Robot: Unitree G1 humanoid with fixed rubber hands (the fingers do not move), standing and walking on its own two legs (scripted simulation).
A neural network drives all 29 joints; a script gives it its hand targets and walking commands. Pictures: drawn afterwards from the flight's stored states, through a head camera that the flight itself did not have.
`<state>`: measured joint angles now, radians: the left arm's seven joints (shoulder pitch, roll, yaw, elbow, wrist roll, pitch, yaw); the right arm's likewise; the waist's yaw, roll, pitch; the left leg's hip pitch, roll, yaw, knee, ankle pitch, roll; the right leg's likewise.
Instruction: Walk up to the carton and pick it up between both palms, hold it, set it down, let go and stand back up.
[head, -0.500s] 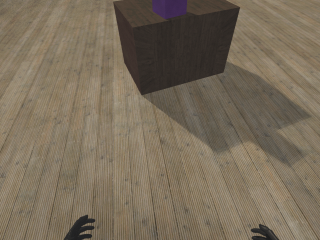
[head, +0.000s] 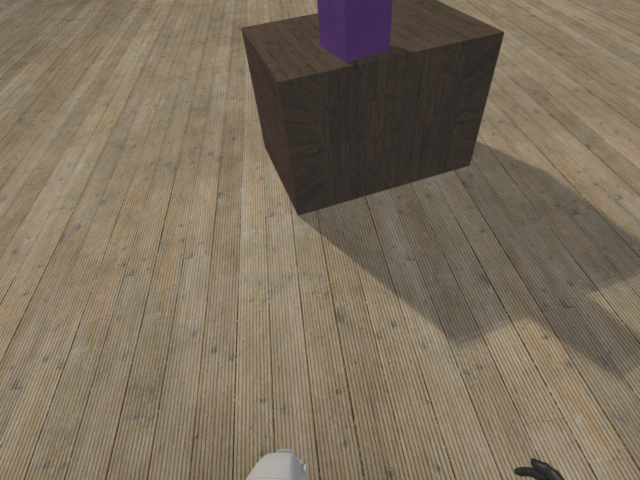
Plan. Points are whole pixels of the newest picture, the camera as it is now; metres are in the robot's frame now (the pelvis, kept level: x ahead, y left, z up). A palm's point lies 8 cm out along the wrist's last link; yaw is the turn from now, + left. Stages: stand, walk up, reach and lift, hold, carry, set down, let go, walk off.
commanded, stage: walk up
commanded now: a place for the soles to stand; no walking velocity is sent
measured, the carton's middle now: (353, 13) +1.68 +0.02 +0.00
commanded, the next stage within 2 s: none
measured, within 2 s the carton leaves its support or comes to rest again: neither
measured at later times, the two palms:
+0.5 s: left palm (206, 313) +0.39 +0.26 -0.07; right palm (563, 421) +0.25 -0.30 -0.13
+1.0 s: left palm (211, 300) +0.45 +0.28 -0.13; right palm (466, 206) +0.68 -0.23 -0.09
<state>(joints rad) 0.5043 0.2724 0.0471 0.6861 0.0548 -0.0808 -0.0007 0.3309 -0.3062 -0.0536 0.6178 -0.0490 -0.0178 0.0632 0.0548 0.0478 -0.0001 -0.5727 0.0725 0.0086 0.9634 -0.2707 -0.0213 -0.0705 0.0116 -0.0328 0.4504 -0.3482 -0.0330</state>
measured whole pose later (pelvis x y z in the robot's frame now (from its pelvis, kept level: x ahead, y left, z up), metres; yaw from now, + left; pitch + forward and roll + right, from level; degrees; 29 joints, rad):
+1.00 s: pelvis +0.50 +0.01 -0.03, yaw +0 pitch -3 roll +0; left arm 0.58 0.30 0.03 0.69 0.04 -0.01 -0.02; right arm 0.21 -0.28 -0.05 0.54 -0.05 -0.05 0.01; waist 0.07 0.00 0.08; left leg -0.44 0.02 0.07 0.71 -0.23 0.05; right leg -0.20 -0.05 -0.01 1.06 -0.51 -0.01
